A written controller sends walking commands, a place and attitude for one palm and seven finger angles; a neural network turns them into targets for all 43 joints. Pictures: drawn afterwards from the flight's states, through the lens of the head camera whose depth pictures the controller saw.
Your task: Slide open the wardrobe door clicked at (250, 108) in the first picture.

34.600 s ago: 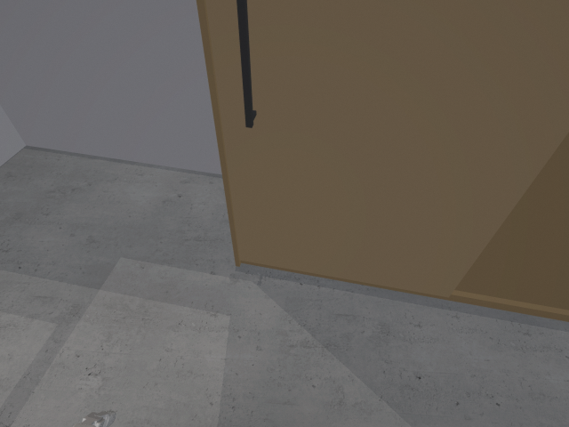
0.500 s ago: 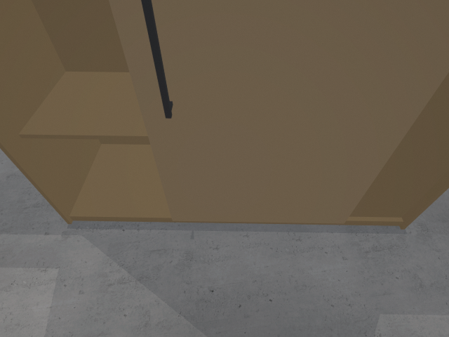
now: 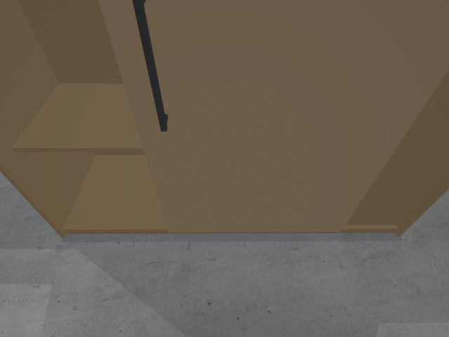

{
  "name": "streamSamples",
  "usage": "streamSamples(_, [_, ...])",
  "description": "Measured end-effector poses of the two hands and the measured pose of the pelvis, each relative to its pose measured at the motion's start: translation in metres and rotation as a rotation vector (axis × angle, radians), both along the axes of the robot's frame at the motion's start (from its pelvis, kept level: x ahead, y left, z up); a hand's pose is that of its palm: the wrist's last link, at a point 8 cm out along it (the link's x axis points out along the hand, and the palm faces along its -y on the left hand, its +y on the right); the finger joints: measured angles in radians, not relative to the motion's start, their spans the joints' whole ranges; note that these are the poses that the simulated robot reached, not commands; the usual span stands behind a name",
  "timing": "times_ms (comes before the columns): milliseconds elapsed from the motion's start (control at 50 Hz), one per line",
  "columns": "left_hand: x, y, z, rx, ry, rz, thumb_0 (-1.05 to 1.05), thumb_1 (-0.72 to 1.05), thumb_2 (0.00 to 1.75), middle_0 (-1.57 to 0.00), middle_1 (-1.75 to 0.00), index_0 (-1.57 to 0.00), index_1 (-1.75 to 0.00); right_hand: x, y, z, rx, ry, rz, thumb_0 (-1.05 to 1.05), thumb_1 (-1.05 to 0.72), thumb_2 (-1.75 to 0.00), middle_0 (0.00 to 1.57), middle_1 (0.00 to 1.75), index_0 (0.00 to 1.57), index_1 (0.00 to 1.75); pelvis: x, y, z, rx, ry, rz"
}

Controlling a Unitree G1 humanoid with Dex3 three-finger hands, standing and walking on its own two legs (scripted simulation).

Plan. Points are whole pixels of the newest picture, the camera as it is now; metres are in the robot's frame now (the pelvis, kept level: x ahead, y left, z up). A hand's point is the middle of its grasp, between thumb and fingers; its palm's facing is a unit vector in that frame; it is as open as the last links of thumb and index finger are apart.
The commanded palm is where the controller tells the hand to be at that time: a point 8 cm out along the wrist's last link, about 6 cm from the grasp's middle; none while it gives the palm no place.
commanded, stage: look to check the result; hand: left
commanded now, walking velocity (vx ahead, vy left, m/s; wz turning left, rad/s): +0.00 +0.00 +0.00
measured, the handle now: (154, 72) +0.67 +0.21 +0.13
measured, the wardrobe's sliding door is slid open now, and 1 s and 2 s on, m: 0.52 0.52 0.52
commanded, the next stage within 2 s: stand and wait in 0.62 s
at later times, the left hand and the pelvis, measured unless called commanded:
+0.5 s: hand out of the picture +0.08 +0.23 -0.16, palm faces +0.00 -0.95 -0.32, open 7.4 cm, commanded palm none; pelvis +0.02 -0.01 +0.00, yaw +0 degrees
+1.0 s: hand out of the picture +0.09 +0.21 -0.16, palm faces -0.02 -0.95 -0.32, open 7.4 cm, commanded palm none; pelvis +0.01 -0.02 +0.00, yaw +0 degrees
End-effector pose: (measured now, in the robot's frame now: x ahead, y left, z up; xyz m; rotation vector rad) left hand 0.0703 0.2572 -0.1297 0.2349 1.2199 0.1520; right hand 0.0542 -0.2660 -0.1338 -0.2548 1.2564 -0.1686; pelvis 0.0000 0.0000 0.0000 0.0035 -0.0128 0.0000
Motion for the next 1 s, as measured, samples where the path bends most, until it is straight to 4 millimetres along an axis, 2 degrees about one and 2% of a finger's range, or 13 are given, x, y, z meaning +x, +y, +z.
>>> streamSamples(200, [-0.006, 0.007, 0.002, 0.027, 0.033, 0.021, 0.01, 0.9, 0.9, -0.2, -0.3, -0.2, -0.3, 0.017, -0.013, 0.004, -0.021, -0.009, 0.011, 0.0, -0.9, -0.9, 0.2, 0.3, 0.2, 0.3, 0.009, -0.005, 0.001, 0.0, 0.0, 0.003])
streamSamples(440, [-0.004, 0.014, 0.008, 0.066, 0.046, 0.025, 0.01, 0.91, 0.9, -0.2, -0.3, -0.2, -0.3, 0.023, -0.026, 0.004, -0.031, 0.002, 0.014, 0.0, -0.9, -0.9, 0.2, 0.3, 0.2, 0.3, 0.014, -0.012, 0.001, 0.0, -0.001, 0.002])
streamSamples(740, [0.018, 0.003, 0.01, 0.059, -0.001, -0.001, 0.01, 0.9, 0.9, -0.2, -0.3, -0.2, -0.3, 0.019, -0.036, 0.005, -0.037, 0.002, 0.002, 0.0, -0.9, -0.9, 0.2, 0.3, 0.2, 0.3, 0.016, -0.019, 0.002, 0.002, -0.007, -0.003])
streamSamples(1000, [0.016, -0.001, 0.009, 0.058, 0.015, -0.006, 0.01, 0.9, 0.9, -0.2, -0.3, -0.2, -0.3, 0.008, -0.04, 0.004, -0.038, 0.03, -0.014, 0.0, -0.9, -0.9, 0.2, 0.3, 0.2, 0.3, 0.015, -0.023, 0.002, 0.001, -0.006, -0.008])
